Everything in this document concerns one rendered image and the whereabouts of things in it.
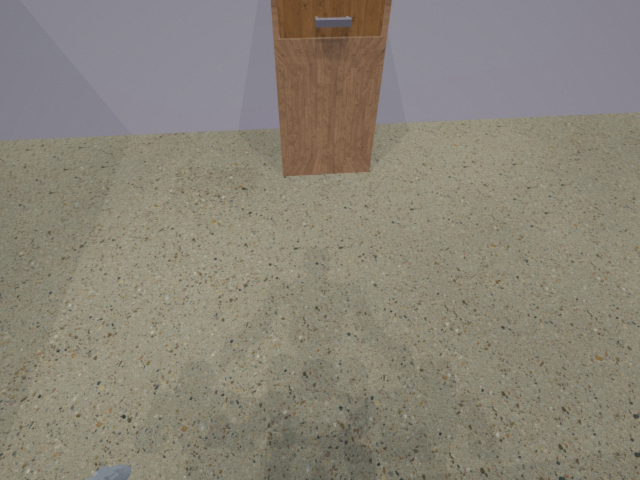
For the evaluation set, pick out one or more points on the handle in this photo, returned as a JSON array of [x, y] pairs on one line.
[[333, 22]]

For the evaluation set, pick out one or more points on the drawer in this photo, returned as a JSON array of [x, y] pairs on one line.
[[296, 18]]

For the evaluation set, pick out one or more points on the cabinet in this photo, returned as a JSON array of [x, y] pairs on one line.
[[328, 92]]

